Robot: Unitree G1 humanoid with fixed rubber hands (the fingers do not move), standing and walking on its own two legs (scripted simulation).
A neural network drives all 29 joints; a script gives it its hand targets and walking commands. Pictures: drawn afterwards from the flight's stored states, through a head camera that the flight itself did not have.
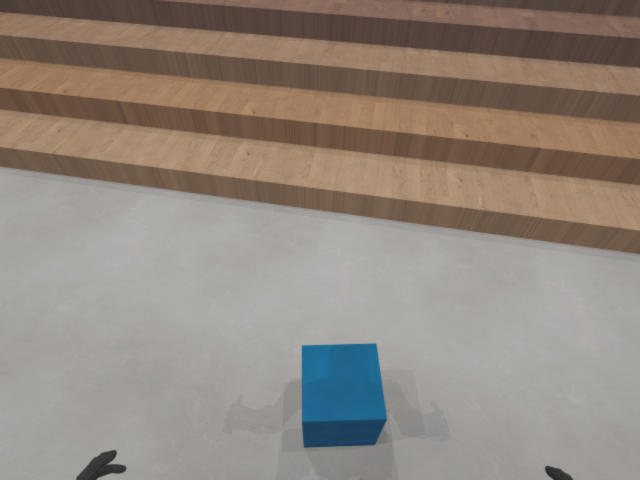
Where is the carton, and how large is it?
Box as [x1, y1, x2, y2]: [302, 344, 386, 447]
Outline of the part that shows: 376,344 302,345 302,429 304,447 363,445 375,443 386,419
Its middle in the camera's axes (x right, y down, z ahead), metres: +0.06 +0.46 +1.10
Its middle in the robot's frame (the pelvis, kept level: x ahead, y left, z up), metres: +0.44 -0.04 -0.66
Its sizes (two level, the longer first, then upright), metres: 0.210 0.200 0.250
